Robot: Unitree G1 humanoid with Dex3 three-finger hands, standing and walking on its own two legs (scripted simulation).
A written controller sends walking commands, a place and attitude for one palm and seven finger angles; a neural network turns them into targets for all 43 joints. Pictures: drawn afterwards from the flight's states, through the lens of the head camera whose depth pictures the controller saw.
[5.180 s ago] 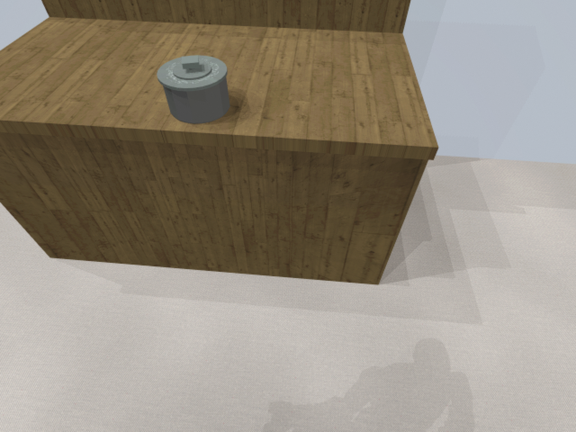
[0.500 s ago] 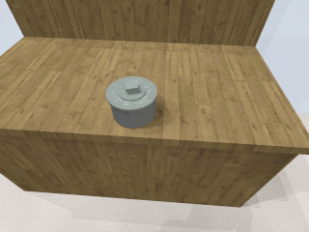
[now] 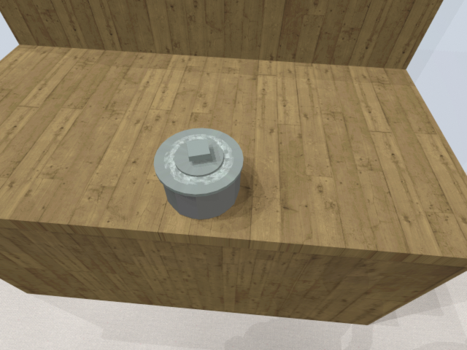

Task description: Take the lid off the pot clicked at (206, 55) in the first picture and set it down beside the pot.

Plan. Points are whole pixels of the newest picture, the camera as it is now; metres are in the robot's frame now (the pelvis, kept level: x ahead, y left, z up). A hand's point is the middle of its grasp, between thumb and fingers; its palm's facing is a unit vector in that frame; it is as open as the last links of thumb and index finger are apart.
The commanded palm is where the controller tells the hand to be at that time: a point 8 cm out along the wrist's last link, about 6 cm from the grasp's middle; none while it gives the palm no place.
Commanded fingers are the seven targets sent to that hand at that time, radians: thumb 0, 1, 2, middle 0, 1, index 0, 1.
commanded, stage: come to a stop and stand still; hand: left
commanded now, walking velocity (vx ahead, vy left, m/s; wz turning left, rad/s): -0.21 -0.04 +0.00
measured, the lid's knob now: (198, 150) +0.45 +0.10 +0.08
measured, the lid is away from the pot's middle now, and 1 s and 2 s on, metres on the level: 0.00 0.00 0.00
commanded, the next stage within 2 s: look again from close up in 0.66 s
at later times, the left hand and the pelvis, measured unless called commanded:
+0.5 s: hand out of the picture +0.05 +0.22 -0.17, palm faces -0.02 -0.97 -0.26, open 7.3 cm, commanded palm none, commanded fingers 0.00 0.90 0.90 -0.20 -0.30 -0.20 -0.30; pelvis -0.01 +0.03 -0.01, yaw -3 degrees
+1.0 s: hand out of the picture +0.01 +0.19 -0.17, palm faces -0.04 -0.98 -0.20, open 7.4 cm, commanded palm none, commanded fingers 0.00 0.90 0.90 -0.20 -0.30 -0.20 -0.30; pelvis +0.00 +0.02 +0.00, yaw -2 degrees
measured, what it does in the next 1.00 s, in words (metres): stands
